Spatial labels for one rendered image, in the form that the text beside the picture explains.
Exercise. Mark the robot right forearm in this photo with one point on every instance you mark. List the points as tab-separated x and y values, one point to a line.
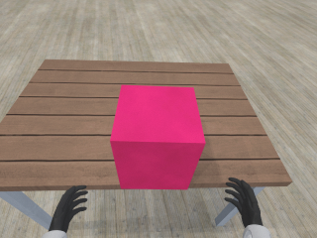
256	231

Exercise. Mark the carton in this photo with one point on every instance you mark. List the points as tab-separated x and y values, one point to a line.
157	137

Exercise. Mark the left robot hand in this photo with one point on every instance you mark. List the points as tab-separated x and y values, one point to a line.
64	210

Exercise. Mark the table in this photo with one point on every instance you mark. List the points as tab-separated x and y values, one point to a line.
57	133

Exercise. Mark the right robot hand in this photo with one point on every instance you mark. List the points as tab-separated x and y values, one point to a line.
247	205

